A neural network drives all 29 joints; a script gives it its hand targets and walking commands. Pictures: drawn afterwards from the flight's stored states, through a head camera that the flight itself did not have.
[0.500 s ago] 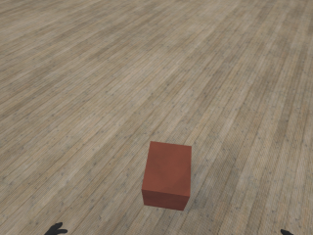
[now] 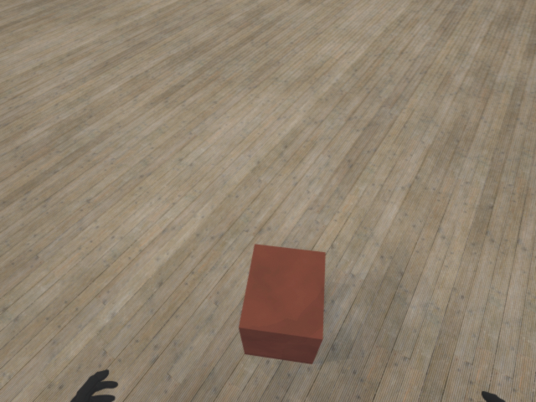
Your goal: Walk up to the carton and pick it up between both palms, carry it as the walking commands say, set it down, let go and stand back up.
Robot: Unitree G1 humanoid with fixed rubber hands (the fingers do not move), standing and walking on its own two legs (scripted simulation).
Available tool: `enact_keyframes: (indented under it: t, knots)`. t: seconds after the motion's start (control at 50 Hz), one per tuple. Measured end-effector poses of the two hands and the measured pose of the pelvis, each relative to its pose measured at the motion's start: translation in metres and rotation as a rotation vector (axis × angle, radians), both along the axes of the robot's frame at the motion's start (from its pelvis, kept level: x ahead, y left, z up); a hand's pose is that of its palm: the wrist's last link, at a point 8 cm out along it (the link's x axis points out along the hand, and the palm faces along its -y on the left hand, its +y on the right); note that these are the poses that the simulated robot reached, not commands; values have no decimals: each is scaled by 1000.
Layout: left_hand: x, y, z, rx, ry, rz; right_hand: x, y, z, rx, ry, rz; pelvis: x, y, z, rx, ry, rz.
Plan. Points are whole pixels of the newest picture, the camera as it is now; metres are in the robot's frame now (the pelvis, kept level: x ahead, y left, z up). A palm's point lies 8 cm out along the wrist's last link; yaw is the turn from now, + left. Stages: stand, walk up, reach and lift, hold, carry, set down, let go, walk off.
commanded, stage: walk up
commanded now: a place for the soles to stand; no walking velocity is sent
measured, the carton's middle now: (283, 304) +0.50 +0.00 -0.62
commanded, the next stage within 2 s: none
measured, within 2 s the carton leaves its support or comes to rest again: neither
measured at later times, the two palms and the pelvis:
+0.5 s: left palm out of the picture +0.04 +0.45 -0.10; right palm out of the picture +0.16 -0.21 -0.12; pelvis +0.02 +0.10 -0.02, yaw +0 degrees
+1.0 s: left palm (31, 356) +0.20 +0.44 -0.12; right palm out of the picture +0.11 -0.21 -0.09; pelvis +0.06 +0.12 -0.02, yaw -8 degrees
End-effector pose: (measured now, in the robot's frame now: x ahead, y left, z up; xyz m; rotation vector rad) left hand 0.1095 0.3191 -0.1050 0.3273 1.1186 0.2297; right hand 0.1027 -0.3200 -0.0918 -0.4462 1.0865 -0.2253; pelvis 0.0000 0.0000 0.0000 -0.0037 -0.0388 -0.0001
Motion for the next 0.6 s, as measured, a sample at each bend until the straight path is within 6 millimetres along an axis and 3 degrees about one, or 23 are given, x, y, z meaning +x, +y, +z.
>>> enact_keyframes:
  t: [0.06,0.16,0.26,0.34,0.44,0.6]
  knots:
    - [-5,6,4,34,-29,-9,3,0,-1,17,13,22,1,3,-2,-13,-2,20]
    - [-48,50,22,161,4,25,23,11,-4,50,12,67,6,21,-4,-17,-19,50]
    - [-91,107,34,247,87,65,57,49,-9,92,-24,122,11,51,-11,-12,-26,61]
    - [-94,140,23,258,110,93,74,79,-20,67,-71,141,15,81,-25,2,-26,48]
    - [-72,137,11,197,97,47,62,105,-23,98,-81,79,16,94,-23,11,-16,27]
    - [-68,120,-4,122,134,14,50,109,-28,91,-93,-11,31,103,-25,-4,-9,-20]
